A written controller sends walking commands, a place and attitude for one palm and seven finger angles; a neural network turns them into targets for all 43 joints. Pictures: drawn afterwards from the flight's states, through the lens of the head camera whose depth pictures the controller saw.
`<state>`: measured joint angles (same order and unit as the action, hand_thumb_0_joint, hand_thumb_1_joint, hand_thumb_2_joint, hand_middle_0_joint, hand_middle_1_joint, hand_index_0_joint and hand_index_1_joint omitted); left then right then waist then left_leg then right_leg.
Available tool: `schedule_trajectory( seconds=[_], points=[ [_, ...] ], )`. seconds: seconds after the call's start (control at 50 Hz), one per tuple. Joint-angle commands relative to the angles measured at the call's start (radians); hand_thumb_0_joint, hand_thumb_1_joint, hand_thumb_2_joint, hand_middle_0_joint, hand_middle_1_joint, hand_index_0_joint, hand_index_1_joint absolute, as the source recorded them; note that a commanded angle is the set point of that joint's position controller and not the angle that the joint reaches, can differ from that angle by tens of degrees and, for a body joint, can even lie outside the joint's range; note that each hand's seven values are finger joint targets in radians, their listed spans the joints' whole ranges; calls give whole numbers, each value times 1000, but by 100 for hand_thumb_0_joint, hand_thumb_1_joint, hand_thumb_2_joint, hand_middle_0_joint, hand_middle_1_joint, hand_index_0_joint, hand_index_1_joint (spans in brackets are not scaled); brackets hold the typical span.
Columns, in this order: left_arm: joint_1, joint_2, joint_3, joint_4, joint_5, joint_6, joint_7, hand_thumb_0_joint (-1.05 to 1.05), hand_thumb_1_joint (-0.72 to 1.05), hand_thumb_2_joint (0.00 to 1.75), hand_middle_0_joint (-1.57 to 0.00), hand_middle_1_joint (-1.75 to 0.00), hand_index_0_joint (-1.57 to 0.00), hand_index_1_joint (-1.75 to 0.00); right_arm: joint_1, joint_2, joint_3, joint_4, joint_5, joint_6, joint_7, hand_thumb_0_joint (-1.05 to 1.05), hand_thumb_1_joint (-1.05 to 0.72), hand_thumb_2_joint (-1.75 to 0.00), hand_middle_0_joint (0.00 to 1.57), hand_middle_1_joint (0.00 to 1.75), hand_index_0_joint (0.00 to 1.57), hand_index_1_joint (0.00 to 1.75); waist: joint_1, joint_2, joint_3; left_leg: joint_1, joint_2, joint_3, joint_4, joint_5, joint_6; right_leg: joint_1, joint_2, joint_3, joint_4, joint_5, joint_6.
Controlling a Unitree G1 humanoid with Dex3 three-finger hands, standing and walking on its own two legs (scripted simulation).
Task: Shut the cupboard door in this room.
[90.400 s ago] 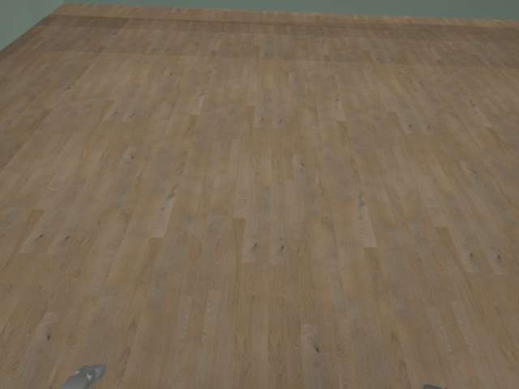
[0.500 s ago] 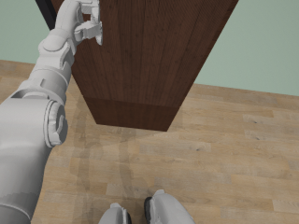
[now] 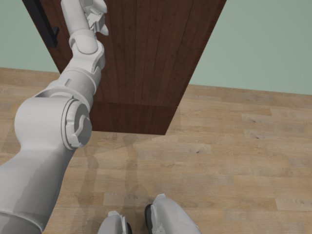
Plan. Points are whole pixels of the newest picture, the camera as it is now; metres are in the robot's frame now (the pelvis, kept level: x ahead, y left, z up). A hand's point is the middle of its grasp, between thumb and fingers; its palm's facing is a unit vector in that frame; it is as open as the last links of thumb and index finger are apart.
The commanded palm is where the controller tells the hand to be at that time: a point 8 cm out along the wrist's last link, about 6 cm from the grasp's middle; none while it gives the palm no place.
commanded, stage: pull the fist back off the door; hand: left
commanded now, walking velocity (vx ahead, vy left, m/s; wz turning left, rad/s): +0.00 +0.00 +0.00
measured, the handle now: (42, 11) +0.63 +0.13 +0.14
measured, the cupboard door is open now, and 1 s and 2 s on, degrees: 0 0 0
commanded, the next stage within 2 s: draw the hand back to the body in 0.56 s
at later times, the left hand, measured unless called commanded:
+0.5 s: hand (110, 38) +0.54 +0.00 +0.13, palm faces +0.12 -0.99 -0.02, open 3.1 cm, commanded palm +0.50 +0.04 +0.15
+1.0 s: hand (71, 61) +0.45 +0.07 +0.16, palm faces +0.15 -0.99 -0.04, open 3.1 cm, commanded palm +0.41 +0.12 +0.18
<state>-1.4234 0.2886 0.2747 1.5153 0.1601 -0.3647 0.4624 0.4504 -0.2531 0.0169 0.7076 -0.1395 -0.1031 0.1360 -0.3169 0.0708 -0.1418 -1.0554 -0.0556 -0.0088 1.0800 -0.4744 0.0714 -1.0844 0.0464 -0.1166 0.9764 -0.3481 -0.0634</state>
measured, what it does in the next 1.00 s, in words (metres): rises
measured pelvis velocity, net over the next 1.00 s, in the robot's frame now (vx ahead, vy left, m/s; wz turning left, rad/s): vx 0.03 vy -0.04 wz -0.04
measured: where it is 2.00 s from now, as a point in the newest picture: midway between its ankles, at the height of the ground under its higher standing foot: outside the picture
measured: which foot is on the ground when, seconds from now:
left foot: down 0.00-1.00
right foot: down 0.00-1.00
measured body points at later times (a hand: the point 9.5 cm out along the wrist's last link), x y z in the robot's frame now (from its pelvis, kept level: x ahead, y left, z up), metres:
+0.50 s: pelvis +0.03 -0.02 +0.04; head +0.13 -0.04 +0.48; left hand +0.53 +0.05 +0.13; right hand +0.00 -0.27 -0.09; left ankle +0.01 +0.07 -0.66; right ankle +0.05 -0.09 -0.66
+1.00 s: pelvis +0.03 -0.04 +0.06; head +0.07 -0.07 +0.51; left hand +0.44 +0.13 +0.17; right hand +0.11 -0.29 -0.07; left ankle +0.01 +0.07 -0.66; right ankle +0.05 -0.09 -0.66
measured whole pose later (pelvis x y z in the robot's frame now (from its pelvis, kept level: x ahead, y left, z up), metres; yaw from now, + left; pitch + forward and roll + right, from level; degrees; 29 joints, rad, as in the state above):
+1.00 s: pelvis +0.03 -0.04 +0.06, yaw -2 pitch +9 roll +1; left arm -0.51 0.14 0.18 0.69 -0.09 -0.30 0.15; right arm 0.34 -0.26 0.00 0.58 0.02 0.05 0.04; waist -0.06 0.05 -0.09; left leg -0.46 -0.03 0.02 0.69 -0.39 0.02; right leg -0.55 0.09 -0.04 0.68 -0.29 -0.10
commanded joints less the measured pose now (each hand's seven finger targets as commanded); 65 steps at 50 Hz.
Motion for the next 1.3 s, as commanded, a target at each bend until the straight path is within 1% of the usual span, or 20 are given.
schedule_trajectory(
  seconds=[0.0,0.06,0.16,0.28,0.4,0.44,0.48,0.56,0.66,0.74,0.78,0.82,0.88,0.94,1.0,1.06,1.16,1.18,1.2,1.28],
  points=[
    [-625,137,-64,-257,31,-65,-75,0,90,90,-130,-150,-130,-150,260,-214,-80,-9,28,10,-3,0,-90,-90,20,30,20,30,-62,94,-499,435,66,-156,-194,197,-63,217,-10,101,-146,93,46],
    [-566,46,-95,-259,-58,-21,-129,0,90,90,-130,-150,-130,-150,247,-207,-80,-22,50,14,-14,0,-90,-90,20,30,20,30,-49,43,-480,437,67,-157,-234,146,-56,280,-6,103,-182,86,50],
    [-434,21,-54,-342,-155,-42,-155,0,90,90,-130,-150,-130,-150,243,-194,-78,-40,54,11,-22,0,-90,-90,20,30,20,30,17,19,-497,459,55,-111,-254,234,-55,392,0,105,-210,149,44],
    [-141,69,24,-372,-110,-104,-102,0,90,90,-130,-150,-130,-150,237,-179,-80,-60,47,30,-9,0,-90,-90,20,30,20,30,103,-40,-410,370,35,-34,-267,319,-46,537,-1,117,-211,289,35],
    [12,21,-13,-574,-99,-119,-97,0,90,90,-130,-150,-130,-150,180,-156,-95,-121,63,66,-13,0,-90,-90,20,30,20,30,152,-89,-449,382,21,16,-287,375,-37,724,-10,151,-226,468,43],
    [14,10,-30,-705,-118,-134,-111,0,90,90,-130,-150,-130,-150,156,-147,-101,-140,70,76,-23,0,-90,-90,20,30,20,30,159,-100,-502,420,17,24,-292,399,-33,790,-13,163,-232,531,49],
    [-19,-84,-129,-827,-138,-145,-136,0,90,90,-130,-150,-130,-150,122,-133,-101,-149,80,73,-33,0,-90,-90,20,30,20,30,140,-48,-512,508,23,22,-291,440,-32,767,-11,156,-235,558,51],
    [-86,-108,-186,-761,-141,-116,-164,0,90,90,-130,-150,-130,-150,102,-128,-99,-99,89,75,-56,0,-90,-90,20,30,20,30,89,-101,-403,502,24,15,-300,344,-26,699,-20,165,-275,465,74],
    [-36,-142,-196,-577,-168,-40,-182,0,90,90,-130,-150,-130,-150,68,-120,-83,-81,106,84,-72,0,-90,-90,20,30,20,30,100,-97,-346,476,11,9,-320,298,-32,682,-34,167,-297,420,73],
    [242,26,-3,-640,-217,-17,-203,0,90,90,-130,-150,-130,-150,18,-125,-68,-155,116,99,-81,0,-90,-90,20,30,20,30,236,-136,-467,432,-1,30,-360,360,-40,935,-60,200,-283,632,75],
    [369,38,9,-719,-212,-22,-223,0,90,90,-130,-150,-130,-150,-5,-120,-64,-189,123,110,-82,0,-90,-90,20,30,20,30,274,-145,-461,420,-2,35,-378,378,-42,1003,-68,206,-278,715,75],
    [446,32,-11,-826,-203,-28,-241,0,90,90,-130,-150,-130,-150,-41,-118,-60,-223,133,117,-80,0,-90,-90,20,30,20,30,277,-178,-406,411,2,40,-387,350,-38,1019,-82,227,-300,742,96],
    [507,30,-37,-1009,-215,-25,-278,0,90,90,-130,-150,-130,-150,-93,-119,-67,-256,149,126,-89,0,-90,-90,20,30,20,30,279,-212,-366,470,7,41,-409,320,-29,1026,-86,246,-346,690,122],
    [470,-19,-125,-1150,-259,8,-341,0,90,90,-130,-150,-130,-150,-156,-112,-63,-263,171,117,-112,0,-90,-90,20,30,20,30,252,-194,-293,537,14,39,-428,227,-23,960,-89,286,-439,425,139],
    [473,-43,-183,-1291,-296,45,-389,0,90,90,-130,-150,-130,-150,-210,-96,-60,-262,190,100,-144,0,-90,-90,20,30,20,30,253,-66,-281,629,19,38,-450,210,-22,937,-87,290,-488,271,113],
    [566,-66,-224,-1340,-319,95,-420,0,90,90,-130,-150,-130,-150,-248,-89,-49,-257,201,72,-165,0,-90,-90,20,30,20,30,262,-49,-228,685,23,22,-488,200,-22,895,-70,240,-510,148,72],
    [819,-2,-138,-1337,-351,211,-419,0,90,90,-116,-135,-116,-135,-323,-92,-25,-274,210,58,-183,0,-90,-90,20,30,20,30,322,-165,-105,650,24,7,-548,141,-29,915,-88,248,-570,-11,64],
    [878,102,-167,-1388,-269,191,-401,0,90,90,-113,-132,-113,-132,-339,-73,-25,-264,209,84,-187,0,-90,-90,20,30,20,30,306,-192,-78,628,36,-15,-585,133,-36,972,-135,296,-603,-2,86],
    [908,94,-150,-1398,-266,188,-392,0,90,90,-111,-129,-111,-129,-374,-60,-20,-270,210,96,-190,0,-90,-90,20,30,20,30,314,-209,-47,624,35,-14,-591,128,-35,989,-142,306,-620,-11,94],
    [1041,119,-131,-1531,-257,196,-390,0,90,90,-100,-117,-100,-117,-412,-57,-10,-290,202,109,-197,0,-90,-90,20,30,20,30,337,-80,-28,740,44,-13,-656,188,-30,1013,-105,220,-618,30,54]
  ],
)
